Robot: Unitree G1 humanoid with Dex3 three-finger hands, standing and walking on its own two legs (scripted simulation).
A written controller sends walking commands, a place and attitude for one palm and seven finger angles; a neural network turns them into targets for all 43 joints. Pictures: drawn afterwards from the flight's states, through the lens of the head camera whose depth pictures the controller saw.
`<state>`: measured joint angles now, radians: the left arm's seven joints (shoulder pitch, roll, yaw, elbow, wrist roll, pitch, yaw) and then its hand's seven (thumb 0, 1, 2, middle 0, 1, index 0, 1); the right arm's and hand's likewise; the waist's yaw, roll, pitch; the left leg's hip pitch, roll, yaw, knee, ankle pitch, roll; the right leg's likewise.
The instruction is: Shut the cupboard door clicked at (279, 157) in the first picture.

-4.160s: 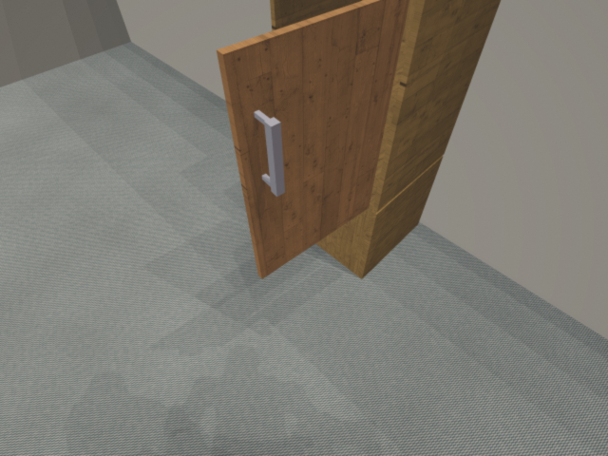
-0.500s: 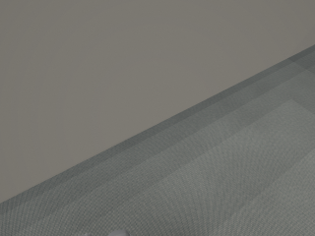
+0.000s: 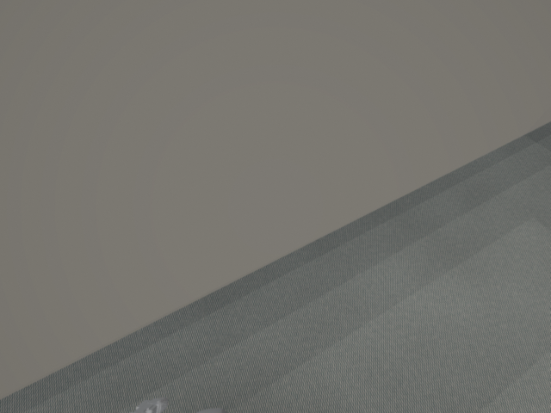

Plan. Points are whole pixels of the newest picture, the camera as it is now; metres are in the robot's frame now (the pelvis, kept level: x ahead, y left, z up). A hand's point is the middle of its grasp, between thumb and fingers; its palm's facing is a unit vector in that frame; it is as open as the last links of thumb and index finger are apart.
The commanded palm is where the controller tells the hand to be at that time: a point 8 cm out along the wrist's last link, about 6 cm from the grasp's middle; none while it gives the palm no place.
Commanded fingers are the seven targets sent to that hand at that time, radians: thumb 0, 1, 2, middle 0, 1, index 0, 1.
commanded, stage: turn to face it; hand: left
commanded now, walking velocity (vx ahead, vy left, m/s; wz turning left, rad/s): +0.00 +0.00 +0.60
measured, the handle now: out of the picture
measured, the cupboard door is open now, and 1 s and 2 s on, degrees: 84 84 84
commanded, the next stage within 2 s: none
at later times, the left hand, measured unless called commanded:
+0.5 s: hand out of the picture +0.11 +0.16 -0.14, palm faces +0.30 -0.91 -0.28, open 7.3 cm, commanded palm none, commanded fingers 0.00 0.90 0.90 -0.20 -0.30 -0.20 -0.30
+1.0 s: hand out of the picture +0.07 +0.16 -0.15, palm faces +0.56 -0.77 -0.30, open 7.3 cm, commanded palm none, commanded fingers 0.00 0.90 0.90 -0.20 -0.30 -0.20 -0.30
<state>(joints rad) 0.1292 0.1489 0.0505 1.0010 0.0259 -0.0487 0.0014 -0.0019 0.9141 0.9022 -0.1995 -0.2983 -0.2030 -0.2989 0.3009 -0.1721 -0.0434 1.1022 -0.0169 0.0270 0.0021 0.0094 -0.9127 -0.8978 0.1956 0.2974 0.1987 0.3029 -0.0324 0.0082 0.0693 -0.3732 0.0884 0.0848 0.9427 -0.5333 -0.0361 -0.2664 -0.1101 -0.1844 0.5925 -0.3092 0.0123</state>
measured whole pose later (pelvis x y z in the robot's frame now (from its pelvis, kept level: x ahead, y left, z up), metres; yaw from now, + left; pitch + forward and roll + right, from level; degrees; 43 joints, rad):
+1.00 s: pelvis +0.11 -0.08 -0.01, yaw +35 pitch +1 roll +0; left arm 0.16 0.25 0.07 0.85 0.02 0.03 0.01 0.00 0.91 0.90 -0.20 -0.30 -0.20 -0.30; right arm 0.16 -0.22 -0.06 0.89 -0.03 0.08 0.02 0.01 -0.90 -0.90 0.20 0.30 0.20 0.30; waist 0.00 0.01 0.09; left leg -0.40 -0.02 -0.08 0.63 -0.28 -0.02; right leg -0.32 -0.07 -0.02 0.59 -0.33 0.04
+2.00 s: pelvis +0.15 -0.08 +0.01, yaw +73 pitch +1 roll -1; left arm 0.14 0.25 0.07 0.89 0.01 0.06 0.01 0.00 0.91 0.90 -0.20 -0.30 -0.20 -0.30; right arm 0.15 -0.21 -0.04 0.89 -0.03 0.04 0.01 0.01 -0.90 -0.90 0.20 0.30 0.20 0.30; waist 0.00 -0.01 0.12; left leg -0.30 -0.02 -0.07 0.54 -0.26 0.01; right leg -0.45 -0.07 -0.02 0.94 -0.46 0.09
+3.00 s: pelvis +0.17 -0.06 -0.01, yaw +107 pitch +0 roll +1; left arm 0.23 0.22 0.05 0.94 0.01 0.05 0.01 0.00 0.91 0.90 -0.20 -0.30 -0.21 -0.30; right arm 0.11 -0.22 -0.04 0.91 -0.02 0.03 0.01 0.01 -0.91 -0.90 0.19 0.30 0.20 0.30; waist 0.01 -0.06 0.11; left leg -0.31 -0.02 0.05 0.62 -0.30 0.04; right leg -0.34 -0.14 -0.09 0.85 -0.51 0.07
